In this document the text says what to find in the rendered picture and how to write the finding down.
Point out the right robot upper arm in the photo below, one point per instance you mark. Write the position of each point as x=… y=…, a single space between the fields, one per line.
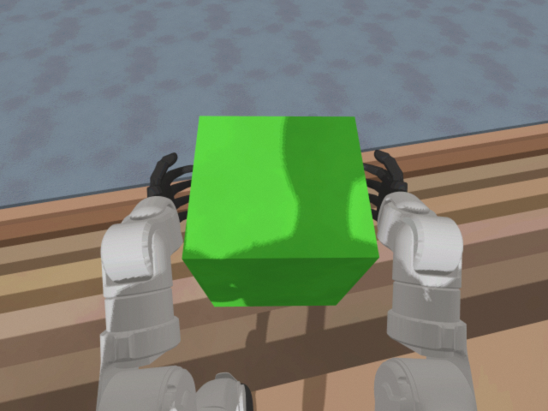
x=406 y=384

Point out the robot right hand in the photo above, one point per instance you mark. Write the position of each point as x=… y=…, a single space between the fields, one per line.
x=392 y=179

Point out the robot left shin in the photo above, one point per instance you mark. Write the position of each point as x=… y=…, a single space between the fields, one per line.
x=224 y=375

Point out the left robot upper arm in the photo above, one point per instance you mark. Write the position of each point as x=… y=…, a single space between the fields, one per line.
x=165 y=388

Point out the right robot forearm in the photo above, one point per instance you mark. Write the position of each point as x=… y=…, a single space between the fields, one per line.
x=427 y=270

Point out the left robot forearm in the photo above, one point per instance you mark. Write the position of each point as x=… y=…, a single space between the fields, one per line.
x=137 y=281

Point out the left robot thigh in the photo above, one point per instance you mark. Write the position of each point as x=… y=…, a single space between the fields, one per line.
x=223 y=394

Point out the carton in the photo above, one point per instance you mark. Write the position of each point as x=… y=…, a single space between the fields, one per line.
x=279 y=213

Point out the robot left hand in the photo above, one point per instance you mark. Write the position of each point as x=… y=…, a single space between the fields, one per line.
x=160 y=182

